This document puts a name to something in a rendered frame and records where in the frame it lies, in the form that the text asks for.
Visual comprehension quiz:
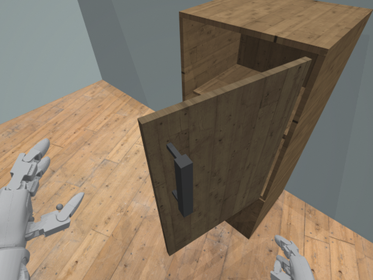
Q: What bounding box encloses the cupboard door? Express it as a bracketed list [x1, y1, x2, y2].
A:
[138, 57, 312, 256]

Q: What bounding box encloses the left robot hand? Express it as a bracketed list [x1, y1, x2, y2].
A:
[0, 138, 85, 249]

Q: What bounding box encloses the handle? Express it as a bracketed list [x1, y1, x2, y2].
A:
[166, 142, 193, 217]

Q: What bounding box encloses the right robot hand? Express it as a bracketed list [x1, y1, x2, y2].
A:
[270, 235, 315, 280]

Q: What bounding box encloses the left robot forearm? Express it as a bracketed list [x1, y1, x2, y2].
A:
[0, 247, 30, 280]

